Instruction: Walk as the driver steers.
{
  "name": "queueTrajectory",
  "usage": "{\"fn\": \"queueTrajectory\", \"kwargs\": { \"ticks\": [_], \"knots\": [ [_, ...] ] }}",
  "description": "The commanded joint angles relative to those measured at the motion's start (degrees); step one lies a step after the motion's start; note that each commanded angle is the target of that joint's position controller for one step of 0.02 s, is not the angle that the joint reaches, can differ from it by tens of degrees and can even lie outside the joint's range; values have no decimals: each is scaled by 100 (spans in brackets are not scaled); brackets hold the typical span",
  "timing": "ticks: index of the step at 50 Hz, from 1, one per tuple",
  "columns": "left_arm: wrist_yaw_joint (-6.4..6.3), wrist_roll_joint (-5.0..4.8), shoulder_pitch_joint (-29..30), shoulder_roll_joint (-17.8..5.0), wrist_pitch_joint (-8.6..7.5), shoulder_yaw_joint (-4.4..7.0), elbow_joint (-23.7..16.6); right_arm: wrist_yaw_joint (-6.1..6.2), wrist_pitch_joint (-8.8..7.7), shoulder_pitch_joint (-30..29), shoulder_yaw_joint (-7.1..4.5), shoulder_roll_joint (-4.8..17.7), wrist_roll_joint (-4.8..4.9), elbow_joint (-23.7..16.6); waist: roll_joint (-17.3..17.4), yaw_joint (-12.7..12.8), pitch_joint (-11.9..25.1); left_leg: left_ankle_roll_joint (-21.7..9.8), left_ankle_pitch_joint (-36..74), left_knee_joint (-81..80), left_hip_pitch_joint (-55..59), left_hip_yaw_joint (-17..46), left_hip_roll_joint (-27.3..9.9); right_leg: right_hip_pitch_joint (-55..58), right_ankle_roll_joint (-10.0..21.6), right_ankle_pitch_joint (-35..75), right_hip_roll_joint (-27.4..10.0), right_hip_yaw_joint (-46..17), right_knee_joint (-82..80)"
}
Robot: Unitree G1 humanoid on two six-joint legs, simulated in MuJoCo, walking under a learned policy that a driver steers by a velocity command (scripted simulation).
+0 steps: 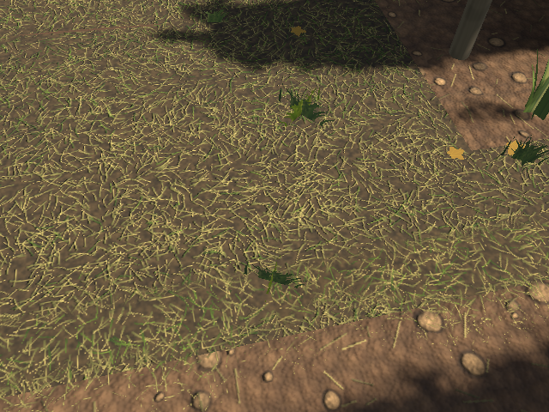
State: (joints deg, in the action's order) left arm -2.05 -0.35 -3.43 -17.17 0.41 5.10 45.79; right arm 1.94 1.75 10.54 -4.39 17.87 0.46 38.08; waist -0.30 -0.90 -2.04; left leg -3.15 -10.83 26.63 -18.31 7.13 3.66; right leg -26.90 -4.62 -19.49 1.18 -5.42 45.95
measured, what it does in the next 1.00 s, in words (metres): walks ahead, turning left: right foot, then left foot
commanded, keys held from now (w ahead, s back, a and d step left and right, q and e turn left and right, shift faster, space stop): q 0.08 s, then w+q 0.30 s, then w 0.62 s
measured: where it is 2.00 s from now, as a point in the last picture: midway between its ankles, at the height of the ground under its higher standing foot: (149, 248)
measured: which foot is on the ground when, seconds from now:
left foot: down 0.00-0.14, up 0.16-0.58, down 0.60-1.00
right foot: up 0.00-0.12, down 0.14-0.60, up 0.62-1.00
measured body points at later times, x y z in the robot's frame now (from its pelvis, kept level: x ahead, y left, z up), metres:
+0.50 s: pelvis +0.08 +0.01 +0.00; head +0.10 +0.01 +0.45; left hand +0.02 +0.30 -0.12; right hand +0.34 -0.18 -0.08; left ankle +0.13 +0.18 -0.70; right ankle +0.02 -0.16 -0.74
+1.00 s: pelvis +0.29 +0.14 +0.00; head +0.32 +0.15 +0.44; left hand +0.42 +0.43 -0.10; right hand +0.41 -0.13 -0.12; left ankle +0.14 +0.18 -0.74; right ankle +0.53 +0.07 -0.70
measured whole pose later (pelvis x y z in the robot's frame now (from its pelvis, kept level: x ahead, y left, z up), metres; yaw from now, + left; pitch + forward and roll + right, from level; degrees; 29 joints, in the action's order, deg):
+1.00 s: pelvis +0.29 +0.14 +0.00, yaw +20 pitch +2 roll +1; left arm 3.0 -0.7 -2.9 -15.8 -4.7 1.8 42.1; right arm -0.1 -3.9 23.0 -3.1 16.3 0.8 43.4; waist -2.6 -4.2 -1.3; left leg -2.5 -17.1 11.6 3.2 -1.3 3.5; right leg -38.1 0.1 5.8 -4.4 -0.4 33.6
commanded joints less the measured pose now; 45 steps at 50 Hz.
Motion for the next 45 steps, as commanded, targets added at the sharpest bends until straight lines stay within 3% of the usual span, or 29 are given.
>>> {"fn": "queueTrajectory", "kwargs": {
  "ticks": [1, 4, 6, 7, 8, 9, 10, 11, 12, 13, 17, 22, 26, 27, 28, 29, 30, 31, 32, 33, 34, 35, 36, 37, 40, 42, 45],
  "knots": [
    [54, -25, 126, -487, -136, 97, -367, -9, -15, -74, -290, 1028, -4, -428, 950, -45, 740, -976, 1257, -560, 858, 1751, -1375, 68, 13, -83, 88, -9, -473],
    [132, -44, -48, -548, -226, 114, -351, -31, 27, -203, -283, 1009, 36, -506, 1012, 12, 804, -906, 1615, -346, 971, 2099, -1293, 445, 117, -39, 142, -7, -1182],
    [190, -57, -495, -574, -278, 144, -231, -4, 69, -386, -240, 921, 115, -571, 888, 299, 906, -627, 280, -206, 517, 2039, -960, 1428, 302, 823, 85, 153, -2430],
    [172, -10, -755, -817, -268, 217, -173, 4, 68, -281, -169, 691, 88, -585, 450, 322, 973, -340, -1044, 262, -255, 1729, -624, 2266, 574, 781, -577, -339, -2701],
    [111, 68, -924, -1149, -220, 261, -189, -22, 48, -16, -64, 312, 52, -573, -807, 175, 944, 5, -2379, 1666, -1451, 628, 174, 2956, 1140, -128, -1705, -1633, -3003],
    [167, 243, -987, -1346, -270, 301, -171, -41, -53, -178, -155, 670, 73, -817, -1534, 210, 478, 98, -2383, 2632, -2384, 227, 160, 2414, 1878, -1116, -2454, -3016, -3471],
    [145, 191, -646, -1042, -339, 223, -340, -62, -107, -241, -246, 1016, 39, -753, -1115, 173, 160, 183, -1851, 3209, -2521, 282, -245, 2204, 1879, -1604, -2326, -2717, -3556],
    [86, 76, -420, -825, -356, 167, -386, -94, -117, -147, -297, 1079, 16, -642, -1018, 102, 34, 282, -1421, 3412, -2620, 185, -312, 2203, 1596, -1535, -1981, -2164, -3558],
    [34, 11, -373, -739, -359, 126, -433, -101, -106, -47, -295, 986, -6, -546, -917, 94, 83, 389, -1158, 3617, -2674, 79, -377, 2344, 1383, -1343, -1748, -1759, -3520],
    [-3, -12, -483, -709, -366, 102, -405, -142, -122, -117, -256, 853, -2, -576, -826, 199, -4, 480, -879, 3798, -2821, 2, -464, 2371, 1359, -1000, -1702, -1460, -3562],
    [0, 65, -1077, -768, -453, 96, -315, -239, -230, -455, -122, 469, 85, -781, -686, 506, -34, 628, -216, 3482, -2911, -328, -671, 2528, 1394, -197, -1598, -574, -3755],
    [125, 12, -1301, -985, -484, 142, -241, -333, -327, -719, 29, 177, 71, -973, -683, 602, -145, 572, 59, 1975, -2063, -610, -773, 2234, 1433, 523, -1610, 181, -3832],
    [257, -149, -1455, -1166, -459, 187, -98, -403, -362, -726, 33, 292, 102, -1007, -725, 508, -310, 245, -314, 1051, -1171, -925, -650, 2083, 1426, 740, -1806, 344, -3687],
    [276, -191, -1429, -1209, -430, 193, -59, -408, -368, -560, 6, 344, 103, -975, -720, 344, -281, 117, -307, 762, -807, -1022, -557, 2062, 1388, 1060, -1854, 383, -3494],
    [283, -208, -1349, -1210, -411, 174, -35, -396, -370, -115, -70, 445, 92, -842, -648, 18, -81, -27, -69, 364, -41, -1171, -368, 1940, 1278, 1955, -1770, 566, -2981],
    [286, -174, -1459, -997, -425, 92, 14, -350, -354, 662, -235, 727, 88, -583, -381, -342, 420, -190, 51, 194, 1169, -1209, -178, 1681, 1096, 2947, -1472, 955, -1880],
    [279, -15, -1423, -665, -467, -57, -110, -271, -317, 1628, -374, 1102, 63, -421, 226, -781, 1181, -436, -104, 224, 2713, -173, -937, 691, 764, 2112, -1174, 1314, -110],
    [290, 86, -1620, -85, -603, -246, -460, -235, -337, 1800, -435, 1802, 14, -452, 2033, -449, 1700, -1396, -1076, -666, 3851, 2958, -2441, -1401, 395, -1157, -195, 1095, 1974],
    [294, -122, -1301, -726, -702, -95, -381, -288, -444, 1769, -301, 1265, 14, -483, 1222, -693, 1763, -1548, -1548, -1133, 3600, 3537, -2594, -1908, 427, -1238, -304, 196, 2805],
    [326, -261, -1026, -895, -742, -37, -496, -313, -511, 1465, -195, 1002, -16, -448, 1114, -561, 1101, -1352, -1298, -1080, 3138, 2691, -2419, -2260, 574, -795, -591, 212, 2943],
    [313, -199, -904, -816, -746, -66, -483, -326, -534, 1173, -132, 798, -6, -444, 778, -411, 769, -1205, -879, -1098, 2525, 2003, -2140, -2096, 642, -285, -818, 275, 2687],
    [307, -77, -867, -761, -730, -64, -452, -336, -538, 868, -72, 633, -19, -459, 625, -239, 481, -1111, -420, -1230, 1961, 1528, -1909, -1862, 627, 93, -948, 262, 2295],
    [312, -33, -930, -700, -670, -56, -396, -337, -558, 657, -17, 470, -64, -480, 559, -64, 326, -982, 5, -1433, 1566, 1153, -1686, -1528, 641, 417, -1037, 233, 2098],
    [336, -46, -1098, -605, -618, -72, -366, -318, -595, 586, -34, 544, -72, -474, 758, 77, 354, -1065, 385, -1573, 1353, 1021, -1727, -1317, 576, 607, -1023, 253, 1978],
    [333, -1, -936, -454, -497, -113, -366, -278, -697, 602, -62, 591, -51, -315, 374, 171, 130, -1105, 1176, -1833, 1163, 467, -1627, -1441, 380, 1102, -978, 297, 1361],
    [346, 40, -554, -358, -502, -157, -481, -241, -695, 721, -69, 617, -24, -176, 286, 81, -21, -1021, 1526, -1870, 1205, 125, -1523, -1546, 309, 1699, -910, 326, 565],
    [426, -11, 86, -208, -564, -242, -638, -187, -673, 947, -98, 731, -1, 6, 347, -155, -185, -852, 1329, -1983, 1100, -243, -1373, -1163, 342, 2583, -683, 526, -628]
  ]
}}
Velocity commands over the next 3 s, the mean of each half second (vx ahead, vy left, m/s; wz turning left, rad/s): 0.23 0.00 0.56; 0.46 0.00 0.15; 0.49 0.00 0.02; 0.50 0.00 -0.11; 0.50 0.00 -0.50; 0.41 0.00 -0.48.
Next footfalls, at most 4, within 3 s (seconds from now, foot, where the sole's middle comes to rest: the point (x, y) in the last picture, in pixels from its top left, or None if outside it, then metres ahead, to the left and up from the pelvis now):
0.14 right None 0.06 -0.15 -0.78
0.60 left None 0.18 0.20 -0.78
1.10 right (225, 354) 0.58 0.11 -0.78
1.64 left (104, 285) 0.77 0.44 -0.78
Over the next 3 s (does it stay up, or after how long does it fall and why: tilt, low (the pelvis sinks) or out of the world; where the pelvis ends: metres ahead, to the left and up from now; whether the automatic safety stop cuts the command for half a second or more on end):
stays up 1.37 0.40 0.00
